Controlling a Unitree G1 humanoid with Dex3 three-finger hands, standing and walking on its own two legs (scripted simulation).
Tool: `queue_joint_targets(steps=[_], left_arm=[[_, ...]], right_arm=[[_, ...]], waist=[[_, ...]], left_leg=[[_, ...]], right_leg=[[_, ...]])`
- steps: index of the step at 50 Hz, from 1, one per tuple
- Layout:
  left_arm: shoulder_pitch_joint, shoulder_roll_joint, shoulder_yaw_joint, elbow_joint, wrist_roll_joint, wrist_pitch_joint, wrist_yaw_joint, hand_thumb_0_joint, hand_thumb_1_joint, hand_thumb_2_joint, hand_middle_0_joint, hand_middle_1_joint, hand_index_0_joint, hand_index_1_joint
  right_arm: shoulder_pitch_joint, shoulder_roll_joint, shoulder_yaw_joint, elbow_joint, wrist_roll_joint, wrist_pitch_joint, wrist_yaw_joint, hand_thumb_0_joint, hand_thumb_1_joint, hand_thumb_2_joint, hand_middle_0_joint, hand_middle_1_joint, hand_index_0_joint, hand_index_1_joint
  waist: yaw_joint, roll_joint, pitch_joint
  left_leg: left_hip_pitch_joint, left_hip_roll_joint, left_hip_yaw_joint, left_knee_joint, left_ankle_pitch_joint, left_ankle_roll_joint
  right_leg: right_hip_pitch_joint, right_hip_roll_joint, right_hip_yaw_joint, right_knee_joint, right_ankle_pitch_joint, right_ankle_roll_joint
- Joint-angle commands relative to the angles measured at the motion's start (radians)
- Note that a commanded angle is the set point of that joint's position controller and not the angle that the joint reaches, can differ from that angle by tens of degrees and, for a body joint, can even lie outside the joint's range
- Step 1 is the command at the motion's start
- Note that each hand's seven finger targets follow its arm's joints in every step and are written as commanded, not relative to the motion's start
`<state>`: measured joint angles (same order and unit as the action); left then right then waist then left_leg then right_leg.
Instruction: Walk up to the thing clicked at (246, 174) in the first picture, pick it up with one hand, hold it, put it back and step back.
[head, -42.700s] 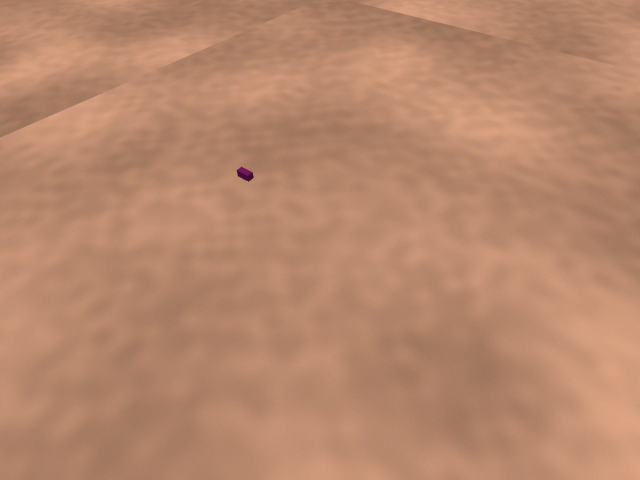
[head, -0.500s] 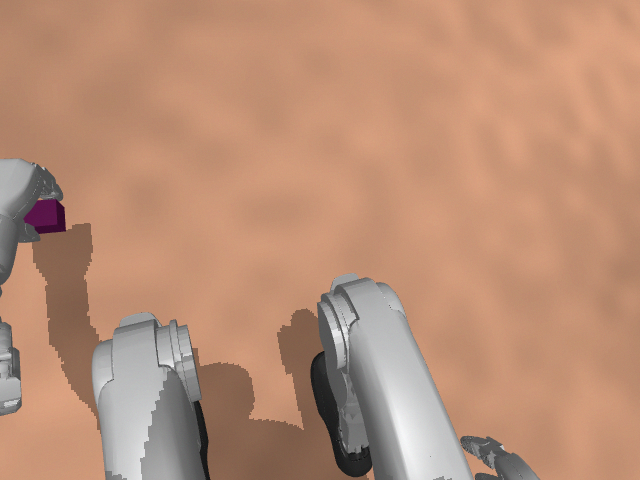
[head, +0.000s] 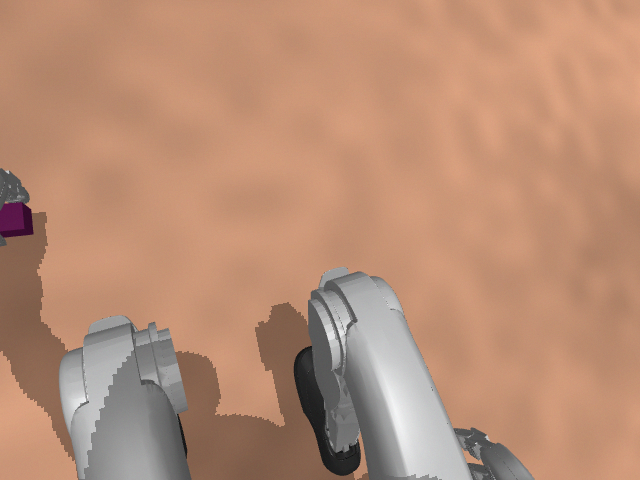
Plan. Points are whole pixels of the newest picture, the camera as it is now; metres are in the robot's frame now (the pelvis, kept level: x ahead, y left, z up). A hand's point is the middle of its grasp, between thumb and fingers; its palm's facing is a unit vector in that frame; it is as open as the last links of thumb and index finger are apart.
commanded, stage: rest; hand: left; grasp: from above
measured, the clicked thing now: out of the picture +0.46 +0.32 -0.24
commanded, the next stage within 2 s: open in 1.16 s
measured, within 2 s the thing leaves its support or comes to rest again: rests again in 0.76 s
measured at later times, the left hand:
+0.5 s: hand out of the picture +0.45 +0.31 -0.24, palm faces -0.48 -0.08 -0.88, open 6.4 cm
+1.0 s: hand (6, 228) +0.45 +0.31 -0.25, palm faces -0.46 -0.07 -0.89, open 6.4 cm
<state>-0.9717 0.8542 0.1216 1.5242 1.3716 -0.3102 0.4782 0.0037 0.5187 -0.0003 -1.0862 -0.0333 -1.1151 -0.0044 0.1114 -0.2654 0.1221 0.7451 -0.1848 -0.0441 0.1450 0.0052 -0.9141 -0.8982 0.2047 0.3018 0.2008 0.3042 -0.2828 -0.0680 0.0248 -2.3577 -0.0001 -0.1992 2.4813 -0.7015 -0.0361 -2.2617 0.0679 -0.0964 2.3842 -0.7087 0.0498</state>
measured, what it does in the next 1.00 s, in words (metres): stands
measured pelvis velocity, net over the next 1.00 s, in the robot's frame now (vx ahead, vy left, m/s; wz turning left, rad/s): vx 0.00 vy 0.01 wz -0.07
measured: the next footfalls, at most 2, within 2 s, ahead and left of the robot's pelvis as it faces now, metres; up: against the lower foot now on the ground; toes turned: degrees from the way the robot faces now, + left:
none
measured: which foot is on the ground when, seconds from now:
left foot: down 0.00-1.00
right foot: down 0.00-1.00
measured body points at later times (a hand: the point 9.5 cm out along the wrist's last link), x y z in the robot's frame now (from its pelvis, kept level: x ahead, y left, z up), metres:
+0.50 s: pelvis +0.00 +0.00 -0.01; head +0.27 +0.10 +0.33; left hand +0.47 +0.31 -0.19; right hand +0.05 -0.27 -0.09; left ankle +0.07 +0.13 -0.28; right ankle +0.10 -0.12 -0.28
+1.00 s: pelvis +0.00 +0.01 -0.01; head +0.27 +0.12 +0.33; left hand +0.47 +0.31 -0.20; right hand +0.05 -0.25 -0.08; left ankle +0.07 +0.13 -0.28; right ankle +0.10 -0.12 -0.28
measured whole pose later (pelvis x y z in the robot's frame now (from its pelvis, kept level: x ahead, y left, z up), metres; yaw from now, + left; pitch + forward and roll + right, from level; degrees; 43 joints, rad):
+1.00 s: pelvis +0.00 +0.01 -0.01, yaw -4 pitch +28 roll -13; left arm -1.01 0.98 0.10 1.68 1.35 -0.27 0.60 0.00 0.53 0.00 -1.07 -0.05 -1.10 -0.02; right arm 0.06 -0.30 0.26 0.70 -0.25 -0.16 0.20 0.00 -0.91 -0.90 0.20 0.30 0.20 0.30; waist -0.35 -0.13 0.13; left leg -2.35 0.01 -0.27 2.56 -0.73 -0.03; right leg -2.24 0.10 -0.15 2.40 -0.70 0.06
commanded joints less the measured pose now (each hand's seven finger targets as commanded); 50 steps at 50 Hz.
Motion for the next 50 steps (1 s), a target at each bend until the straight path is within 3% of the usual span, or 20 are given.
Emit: queue_joint_targets(steps=[1, 3, 10, 12, 18, 20, 21, 22, 27, 28, 30, 34, 35, 38, 39, 40, 45, 47, 49, 50], left_arm=[[-0.303, 0.254, 0.028, -0.104, -0.02, 0.018, 0.072, 0.0, 0.857, 0.094, -1.21, -0.056, -1.236, -0.03], [-0.31, 0.253, 0.017, -0.078, -0.024, 0.025, 0.072, 0.0, 0.862, 0.089, -1.187, -0.099, -1.223, -0.062], [-0.308, 0.318, 0.055, -0.099, -0.051, 0.026, 0.076, 0.0, 0.889, 0.06, -1.196, -0.102, -1.239, -0.058], [-0.268, 0.295, 0.043, -0.047, -0.05, 0.028, 0.075, 0.0, 0.877, 0.064, -1.2, -0.093, -1.239, -0.053], [-0.254, 0.377, 0.082, -0.052, -0.028, 0.013, 0.092, 0.0, 0.937, 0.099, -1.246, -0.106, -1.282, -0.068], [-0.263, 0.334, 0.052, -0.035, -0.026, 0.013, 0.093, 0.0, 0.948, 0.099, -1.246, -0.113, -1.284, -0.072], [-0.271, 0.363, 0.066, -0.035, -0.033, 0.009, 0.098, 0.0, 0.944, 0.092, -1.243, -0.115, -1.282, -0.074], [-0.278, 0.327, 0.035, -0.033, -0.025, 0.009, 0.096, 0.0, 0.936, 0.106, -1.25, -0.099, -1.283, -0.064], [-0.272, 0.342, 0.02, -0.019, -0.031, 0.009, 0.115, 0.0, 0.932, 0.101, -1.24, -0.108, -1.277, -0.07], [-0.28, 0.364, 0.038, -0.025, -0.04, 0.004, 0.122, 0.0, 0.923, 0.109, -1.235, -0.106, -1.269, -0.071], [-0.295, 0.343, 0.013, -0.003, -0.037, 0.005, 0.126, 0.0, 0.919, 0.073, -1.219, -0.108, -1.261, -0.064], [-0.288, 0.345, 0.01, 0.01, -0.033, 0.007, 0.144, 0.0, 0.908, 0.105, -1.231, -0.093, -1.262, -0.061], [-0.309, 0.364, 0.02, 0.01, -0.029, 0.006, 0.15, 0.0, 0.93, 0.095, -1.234, -0.111, -1.271, -0.072], [-0.282, 0.344, 0.006, 0.04, -0.029, 0.014, 0.16, 0.0, 0.923, 0.105, -1.239, -0.104, -1.271, -0.071], [-0.292, 0.379, 0.022, 0.018, -0.029, 0.014, 0.165, 0.0, 0.919, 0.101, -1.227, -0.119, -1.264, -0.081], [-0.293, 0.351, -0.002, 0.038, -0.026, 0.02, 0.163, 0.0, 0.911, 0.106, -1.228, -0.114, -1.261, -0.08], [-0.282, 0.352, -0.012, 0.043, -0.035, 0.036, 0.169, 0.0, 0.89, 0.099, -1.215, -0.11, -1.248, -0.076], [-0.282, 0.376, 0.007, 0.032, -0.039, 0.038, 0.177, 0.0, 0.888, 0.102, -1.214, -0.107, -1.245, -0.074], [-0.29, 0.348, -0.016, 0.049, -0.045, 0.043, 0.173, 0.0, 0.853, 0.083, -1.189, -0.092, -1.22, -0.06], [-0.296, 0.371, 0.0, 0.052, -0.045, 0.043, 0.174, 0.0, 0.851, 0.074, -1.187, -0.089, -1.219, -0.057]], right_arm=[[0.198, -0.283, -0.076, -0.001, -0.008, -0.01, -0.009, 0.0, -0.9, -0.896, 0.2, 0.3, 0.2, 0.3], [0.207, -0.292, -0.071, -0.006, -0.014, -0.023, -0.005, 0.0, -0.9, -0.895, 0.2, 0.3, 0.2, 0.3], [0.205, -0.315, -0.052, -0.022, -0.02, -0.042, 0.001, 0.0, -0.9, -0.896, 0.2, 0.3, 0.2, 0.3], [0.204, -0.314, -0.04, -0.016, -0.024, -0.045, 0.003, 0.0, -0.903, -0.897, 0.2, 0.3, 0.2, 0.3], [0.195, -0.324, -0.023, -0.023, -0.04, -0.044, 0.01, 0.0, -0.902, -0.897, 0.2, 0.3, 0.2, 0.3], [0.181, -0.335, -0.018, -0.042, -0.043, -0.05, 0.01, 0.0, -0.902, -0.897, 0.2, 0.3, 0.2, 0.3], [0.175, -0.335, -0.018, -0.037, -0.043, -0.051, 0.011, 0.0, -0.902, -0.898, 0.2, 0.3, 0.2, 0.3], [0.177, -0.339, -0.014, -0.04, -0.048, -0.054, 0.011, 0.0, -0.904, -0.898, 0.2, 0.3, 0.2, 0.3], [0.173, -0.332, 0.002, -0.029, -0.053, -0.07, 0.016, 0.0, -0.902, -0.898, 0.2, 0.3, 0.2, 0.3], [0.156, -0.345, 0.001, -0.038, -0.052, -0.072, 0.013, 0.0, -0.902, -0.898, 0.2, 0.3, 0.2, 0.3], [0.159, -0.345, 0.005, -0.032, -0.05, -0.078, 0.016, 0.0, -0.903, -0.898, 0.2, 0.3, 0.2, 0.3], [0.151, -0.343, 0.02, -0.021, -0.055, -0.087, 0.021, 0.0, -0.904, -0.899, 0.2, 0.3, 0.2, 0.3], [0.15, -0.356, 0.016, -0.032, -0.062, -0.093, 0.025, 0.0, -0.904, -0.899, 0.2, 0.3, 0.2, 0.3], [0.149, -0.354, 0.024, -0.019, -0.061, -0.099, 0.028, 0.0, -0.907, -0.901, 0.2, 0.3, 0.2, 0.3], [0.135, -0.351, 0.026, -0.035, -0.062, -0.104, 0.03, 0.0, -0.905, -0.9, 0.2, 0.3, 0.2, 0.3], [0.15, -0.356, 0.031, -0.025, -0.065, -0.107, 0.034, 0.0, -0.908, -0.901, 0.2, 0.3, 0.2, 0.3], [0.135, -0.359, 0.036, -0.036, -0.065, -0.116, 0.044, 0.0, -0.908, -0.902, 0.2, 0.3, 0.2, 0.3], [0.129, -0.366, 0.038, -0.041, -0.063, -0.115, 0.044, 0.0, -0.907, -0.902, 0.2, 0.3, 0.2, 0.3], [0.139, -0.361, 0.045, -0.038, -0.066, -0.121, 0.05, 0.0, -0.908, -0.902, 0.2, 0.3, 0.2, 0.3], [0.133, -0.368, 0.046, -0.046, -0.069, -0.123, 0.052, 0.0, -0.907, -0.901, 0.2, 0.3, 0.2, 0.3]], waist=[[-0.009, 0.434, -0.684], [-0.03, 0.412, -0.654], [-0.031, 0.404, -0.684], [-0.029, 0.4, -0.656], [-0.032, 0.438, -0.669], [-0.048, 0.418, -0.614], [-0.049, 0.424, -0.616], [-0.061, 0.42, -0.595], [-0.059, 0.428, -0.597], [-0.059, 0.409, -0.609], [-0.073, 0.419, -0.568], [-0.069, 0.441, -0.586], [-0.087, 0.438, -0.567], [-0.077, 0.444, -0.558], [-0.074, 0.446, -0.576], [-0.085, 0.461, -0.545], [-0.083, 0.483, -0.574], [-0.08, 0.48, -0.589], [-0.098, 0.48, -0.557], [-0.105, 0.461, -0.555]], left_leg=[[0.556, 0.012, 0.116, -0.237, 0.221, 0.052], [0.538, 0.014, 0.114, -0.216, 0.217, 0.056], [0.537, 0.019, 0.102, -0.2, 0.261, 0.053], [0.522, 0.018, 0.106, -0.188, 0.258, 0.052], [0.528, 0.026, 0.094, -0.187, 0.269, 0.049], [0.514, 0.023, 0.093, -0.171, 0.251, 0.048], [0.495, 0.027, 0.09, -0.176, 0.221, 0.052], [0.502, 0.024, 0.089, -0.173, 0.22, 0.049], [0.503, 0.03, 0.083, -0.179, 0.199, 0.053], [0.498, 0.034, 0.076, -0.173, 0.201, 0.053], [0.496, 0.03, 0.073, -0.173, 0.192, 0.048], [0.527, 0.033, 0.068, -0.181, 0.217, 0.045], [0.523, 0.035, 0.066, -0.168, 0.225, 0.045], [0.51, 0.034, 0.068, -0.175, 0.223, 0.043], [0.512, 0.04, 0.065, -0.172, 0.221, 0.047], [0.516, 0.034, 0.066, -0.174, 0.227, 0.042], [0.548, 0.042, 0.055, -0.185, 0.24, 0.039], [0.55, 0.042, 0.051, -0.183, 0.258, 0.039], [0.535, 0.043, 0.053, -0.181, 0.256, 0.04], [0.528, 0.044, 0.049, -0.175, 0.251, 0.042]], right_leg=[[0.295, 0.021, -0.108, -0.214, 0.279, -0.076], [0.289, 0.02, -0.112, -0.216, 0.28, -0.076], [0.355, 0.027, -0.125, -0.21, 0.319, -0.073], [0.362, 0.028, -0.122, -0.211, 0.317, -0.075], [0.396, 0.037, -0.131, -0.193, 0.332, -0.075], [0.349, 0.036, -0.142, -0.197, 0.305, -0.082], [0.361, 0.04, -0.137, -0.204, 0.289, -0.078], [0.34, 0.037, -0.143, -0.203, 0.282, -0.082], [0.369, 0.045, -0.14, -0.204, 0.282, -0.07], [0.361, 0.048, -0.148, -0.205, 0.282, -0.071], [0.33, 0.045, -0.156, -0.196, 0.266, -0.077], [0.35, 0.049, -0.159, -0.191, 0.294, -0.073], [0.341, 0.048, -0.165, -0.186, 0.303, -0.073], [0.347, 0.049, -0.164, -0.192, 0.3, -0.074], [0.367, 0.054, -0.159, -0.193, 0.307, -0.069], [0.341, 0.048, -0.166, -0.185, 0.304, -0.074], [0.356, 0.053, -0.171, -0.177, 0.321, -0.072], [0.365, 0.054, -0.175, -0.178, 0.34, -0.071], [0.367, 0.053, -0.173, -0.18, 0.343, -0.068], [0.363, 0.054, -0.177, -0.174, 0.341, -0.069]])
